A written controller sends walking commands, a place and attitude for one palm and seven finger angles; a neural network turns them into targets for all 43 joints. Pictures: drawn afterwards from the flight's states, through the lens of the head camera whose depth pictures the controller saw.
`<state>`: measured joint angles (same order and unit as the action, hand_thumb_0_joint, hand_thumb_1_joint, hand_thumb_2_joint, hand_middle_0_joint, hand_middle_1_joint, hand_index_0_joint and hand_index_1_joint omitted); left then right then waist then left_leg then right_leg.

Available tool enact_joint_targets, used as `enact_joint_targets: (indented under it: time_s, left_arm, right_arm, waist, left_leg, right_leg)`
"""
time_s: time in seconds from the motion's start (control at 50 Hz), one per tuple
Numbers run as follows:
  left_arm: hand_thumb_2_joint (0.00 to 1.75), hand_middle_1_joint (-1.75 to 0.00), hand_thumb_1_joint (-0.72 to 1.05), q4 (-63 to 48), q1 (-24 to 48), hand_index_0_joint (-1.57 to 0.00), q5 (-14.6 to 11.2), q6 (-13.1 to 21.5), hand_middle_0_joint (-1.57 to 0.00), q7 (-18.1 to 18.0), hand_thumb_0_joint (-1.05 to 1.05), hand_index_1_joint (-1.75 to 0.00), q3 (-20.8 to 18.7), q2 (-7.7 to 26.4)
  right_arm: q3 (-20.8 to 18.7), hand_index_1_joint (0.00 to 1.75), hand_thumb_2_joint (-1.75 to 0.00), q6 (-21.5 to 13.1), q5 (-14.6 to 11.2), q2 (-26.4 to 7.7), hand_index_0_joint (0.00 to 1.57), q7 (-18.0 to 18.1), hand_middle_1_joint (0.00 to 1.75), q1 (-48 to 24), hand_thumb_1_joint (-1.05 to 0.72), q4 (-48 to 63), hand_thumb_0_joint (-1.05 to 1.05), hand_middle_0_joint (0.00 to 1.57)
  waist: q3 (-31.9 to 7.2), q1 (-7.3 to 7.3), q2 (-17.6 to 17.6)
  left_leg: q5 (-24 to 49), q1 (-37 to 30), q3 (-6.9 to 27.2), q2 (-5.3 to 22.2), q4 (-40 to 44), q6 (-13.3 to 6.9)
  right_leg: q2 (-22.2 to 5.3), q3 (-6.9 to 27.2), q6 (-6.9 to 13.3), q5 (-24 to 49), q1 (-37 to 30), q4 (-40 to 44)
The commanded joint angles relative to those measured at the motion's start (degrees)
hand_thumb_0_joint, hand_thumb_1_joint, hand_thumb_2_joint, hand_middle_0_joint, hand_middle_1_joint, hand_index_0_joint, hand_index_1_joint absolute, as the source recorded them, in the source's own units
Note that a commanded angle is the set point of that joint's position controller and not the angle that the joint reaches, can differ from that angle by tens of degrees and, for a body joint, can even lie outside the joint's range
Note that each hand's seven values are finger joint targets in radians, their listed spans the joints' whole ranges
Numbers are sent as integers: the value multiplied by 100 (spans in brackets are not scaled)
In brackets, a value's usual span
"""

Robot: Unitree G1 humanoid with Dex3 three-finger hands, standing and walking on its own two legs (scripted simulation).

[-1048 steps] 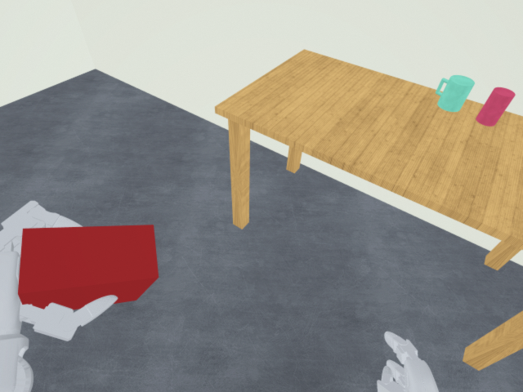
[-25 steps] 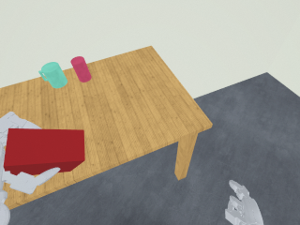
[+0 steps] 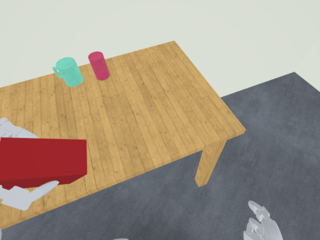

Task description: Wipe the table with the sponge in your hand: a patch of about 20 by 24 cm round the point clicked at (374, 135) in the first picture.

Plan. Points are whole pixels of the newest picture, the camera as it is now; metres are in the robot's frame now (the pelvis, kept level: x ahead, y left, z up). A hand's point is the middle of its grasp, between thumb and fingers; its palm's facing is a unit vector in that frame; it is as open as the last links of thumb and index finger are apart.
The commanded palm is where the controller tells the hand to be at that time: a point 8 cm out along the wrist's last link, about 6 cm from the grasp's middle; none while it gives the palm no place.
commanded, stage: shuffle to correct the standing spot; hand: left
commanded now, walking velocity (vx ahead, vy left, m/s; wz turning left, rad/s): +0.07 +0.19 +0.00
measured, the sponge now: (54, 164) +0.24 +0.20 +0.14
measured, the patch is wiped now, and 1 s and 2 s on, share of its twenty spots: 0.00 0.00 0.00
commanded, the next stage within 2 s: come to a stop and stand still in 0.04 s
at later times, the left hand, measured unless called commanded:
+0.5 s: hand out of the picture +0.22 +0.33 +0.15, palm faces +0.37 -0.83 -0.41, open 10.2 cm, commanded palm +0.17 +0.36 +0.16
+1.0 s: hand out of the picture +0.24 +0.38 +0.18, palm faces +0.46 -0.74 -0.50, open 10.2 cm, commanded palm +0.15 +0.37 +0.16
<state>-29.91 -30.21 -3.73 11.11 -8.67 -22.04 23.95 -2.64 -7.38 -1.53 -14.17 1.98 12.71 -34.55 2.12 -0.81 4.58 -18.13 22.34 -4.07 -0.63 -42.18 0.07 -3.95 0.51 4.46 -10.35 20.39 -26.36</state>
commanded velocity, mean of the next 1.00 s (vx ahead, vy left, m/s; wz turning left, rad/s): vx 0.00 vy -0.03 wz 0.00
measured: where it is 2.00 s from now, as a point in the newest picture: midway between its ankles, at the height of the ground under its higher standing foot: outside the picture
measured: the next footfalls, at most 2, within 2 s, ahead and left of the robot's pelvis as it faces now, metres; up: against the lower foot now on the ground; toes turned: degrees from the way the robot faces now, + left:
left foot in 0.12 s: +0.02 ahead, +0.22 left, +0.00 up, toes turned +0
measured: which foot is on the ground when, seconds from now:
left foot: up 0.00-0.10, down 0.12-1.00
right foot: down 0.00-1.00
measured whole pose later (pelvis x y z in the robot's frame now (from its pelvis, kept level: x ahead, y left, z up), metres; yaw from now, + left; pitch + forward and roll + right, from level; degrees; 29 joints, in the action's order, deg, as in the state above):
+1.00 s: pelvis -0.01 +0.09 -0.01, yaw -1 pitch -1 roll +0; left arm -19.3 -10.9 -0.5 11.7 -4.1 -25.9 29.4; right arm -0.3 -9.6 -0.6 -12.2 2.0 11.8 -36.1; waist 5.9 4.8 0.8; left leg -16.1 11.6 -0.8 1.7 -29.0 1.3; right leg 0.7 -3.9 2.2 -9.0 16.3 -26.3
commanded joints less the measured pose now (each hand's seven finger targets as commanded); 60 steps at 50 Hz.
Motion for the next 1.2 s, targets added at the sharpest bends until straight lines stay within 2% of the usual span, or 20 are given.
enact_joint_targets:
  time_s: [0.0, 0.08, 0.14, 0.18, 0.26, 0.3, 0.32, 0.34, 0.38, 0.44, 0.58, 0.66, 0.88, 0.9, 0.92, 0.94, 1.02, 1.08, 1.12, 1.18]
  left_arm:
    - [130, -160, 10, -869, -77, -120, -25, 279, -120, -132, 0, -160, -909, 999]
    - [130, -160, 10, -1265, 140, -120, -1, 377, -120, -55, 0, -160, -759, 861]
    - [130, -160, 10, -1352, 205, -120, 85, 414, -120, -18, 0, -160, -833, 870]
    - [130, -160, 10, -1414, 498, -120, 171, 354, -120, -19, 0, -160, -958, 1113]
    - [130, -160, 10, -1201, 1172, -120, 139, 285, -120, 92, 0, -160, -857, 987]
    - [130, -160, 10, -1050, 1217, -120, 73, 196, -120, 111, 0, -160, -794, 986]
    - [130, -160, 10, -946, 856, -120, -48, 120, -120, 155, 0, -160, -636, 684]
    - [130, -160, 10, -943, 793, -120, -70, 96, -120, 161, 0, -160, -605, 714]
    - [130, -160, 10, -895, 588, -120, -160, 92, -120, 160, 0, -160, -749, 799]
    - [130, -160, 10, -1397, 883, -120, -30, 298, -120, 147, 0, -160, -534, 718]
    - [130, -160, 10, -1160, 714, -120, 0, 171, -120, 55, 0, -160, -560, 763]
    - [130, -160, 10, -1216, 430, -120, -32, 209, -120, 13, 0, -160, -613, 806]
    - [130, -160, 10, -934, 661, -120, -28, 172, -120, -33, 0, -160, -472, 690]
    - [130, -160, 10, -1795, 6201, -120, 878, 697, -120, 70, 0, -160, -3560, 4890]
    - [130, -160, 10, -136, 5138, -120, 383, 560, -120, 209, 0, -160, -2314, 2984]
    - [130, -160, 10, 170, 3507, -120, 205, 558, -120, 308, 0, -160, -1520, 1825]
    - [130, -160, 10, 550, 1159, -120, -6, 523, -120, 517, 0, -160, 66, 43]
    - [130, -160, 10, -329, 1003, -120, 79, 559, -120, 483, 0, -160, 68, 392]
    - [130, -160, 10, -350, 892, -120, 148, 546, -120, 339, 0, -160, -677, 1083]
    - [130, -160, 10, -550, 1156, -120, 77, 662, -120, 337, 0, -160, -1144, 1290]
  right_arm:
    - [-181, 30, -90, -296, -25, -446, 20, 55, 30, -276, -90, 904, 0, 20]
    - [-281, 30, -90, -309, -71, -630, 20, 116, 30, -312, -90, 937, 0, 20]
    - [-319, 30, -90, -376, -130, -696, 20, 52, 30, -225, -90, 835, 0, 20]
    - [-134, 30, -90, -353, 3, -476, 20, 7, 30, -226, -90, 764, 0, 20]
    - [-46, 30, -90, -365, -80, -493, 20, -68, 30, -289, -90, 827, 0, 20]
    - [-36, 30, -90, -370, -83, -412, 20, -95, 30, -280, -90, 897, 0, 20]
    - [-141, 30, -90, -363, -144, -439, 20, -117, 30, -257, -90, 884, 0, 20]
    - [-175, 30, -90, -326, -97, -564, 20, -173, 30, -146, -90, 888, 0, 20]
    - [40, 30, -90, -240, -24, -350, 20, -114, 30, -257, -90, 807, 0, 20]
    - [158, 30, -90, -263, 86, -423, 20, -4, 30, -597, -90, 825, 0, 20]
    - [54, 30, -90, -336, -9, -462, 20, -9, 30, -473, -90, 1016, 0, 20]
    - [41, 30, -90, -313, -23, -471, 20, 0, 30, -475, -90, 1028, 0, 20]
    - [38, 30, -90, -300, -11, -506, 20, 93, 30, -480, -90, 976, 0, 20]
    - [-48, 30, -90, -575, 321, -521, 20, 126, 30, 335, -90, 637, 0, 20]
    - [6, 30, -90, -499, 17, -316, 20, 60, 30, -408, -90, 415, 0, 20]
    - [30, 30, -90, -526, 123, -267, 20, -5, 30, -312, -90, 532, 0, 20]
    - [-23, 30, -90, -628, -58, -370, 20, -287, 30, -354, -90, 711, 0, 20]
    - [42, 30, -90, -615, -39, -428, 20, -323, 30, -391, -90, 878, 0, 20]
    - [69, 30, -90, -592, -44, -448, 20, -256, 30, -553, -90, 878, 0, 20]
    - [110, 30, -90, -578, 15, -358, 20, -94, 30, -534, -90, 1030, 0, 20]
  waist:
    - [-1108, 144, 720]
    - [-1197, 91, -440]
    - [-806, 61, -1518]
    - [-443, 44, -2224]
    - [-634, 180, -1138]
    - [-1018, 60, -261]
    - [-1089, 66, 767]
    - [-943, 49, 1097]
    - [-609, 19, 72]
    - [-511, 166, -2012]
    - [-801, 166, -731]
    - [-855, 157, -1058]
    - [-668, 157, -655]
    - [-70, 409, 169]
    - [-452, 231, -1226]
    - [-641, 238, -874]
    - [-1084, 376, -991]
    - [-656, 381, -446]
    - [-540, 388, -104]
    - [-483, 335, 113]
  left_leg:
    - [188, -728, -220, -10, 1194, -122]
    - [1570, -1653, 169, 677, 2222, -427]
    - [3769, -2459, 811, 1426, 1858, -924]
    - [4126, -1924, 910, 1408, 1843, -891]
    - [3187, -804, 572, 1128, 950, -448]
    - [1977, -528, 200, 444, -62, -211]
    - [1428, -527, 229, 24, -660, -94]
    - [402, -490, 372, 48, -583, -62]
    - [-168, -1058, 506, 299, 1106, -130]
    - [1149, -1212, 1430, 1108, 2638, -269]
    - [1592, -862, 800, 626, 1825, -169]
    - [1621, -959, 809, 626, 1900, -153]
    - [954, -904, 790, 570, 1954, -161]
    - [1313, -354, 164, 488, 1027, -149]
    - [1072, -953, 405, 601, 1496, -106]
    - [1273, -1155, 401, 460, 1878, 12]
    - [531, -1251, 128, 298, 2057, -115]
    - [55, -602, 301, 381, 2380, -148]
    - [-54, -599, 340, 405, 2469, -138]
    - [156, -512, 507, 433, 2388, -142]
  right_leg:
    - [-1337, 987, 85, 358, -752, 462]
    - [-564, 325, -329, 996, -660, -839]
    - [330, -482, -517, -1402, 1195, -2536]
    - [237, -633, -444, -1594, 1200, -2292]
    - [343, -623, -298, 648, -1180, 110]
    - [-265, 317, 136, 2139, -1711, 118]
    - [-659, 1135, 464, 2316, -1419, 388]
    - [-1088, 1348, 656, 1824, -1147, 680]
    - [-978, 989, 397, 225, -294, 626]
    - [242, -94, -329, -540, -331, -388]
    - [-32, 130, -249, 987, -1485, 186]
    - [-100, 160, -236, 1019, -1444, 225]
    - [-165, 282, -292, 564, -1216, 491]
    - [-49, 668, -564, 424, -626, 738]
    - [-539, 499, 115, 583, -476, 622]
    - [-141, 560, -23, 1199, -984, 351]
    - [-146, 541, -466, 441, -1538, 641]
    - [5, 316, -476, -304, -1630, 681]
    - [99, 219, -471, -524, -1455, 748]
    - [39, 234, -438, -266, -1434, 710]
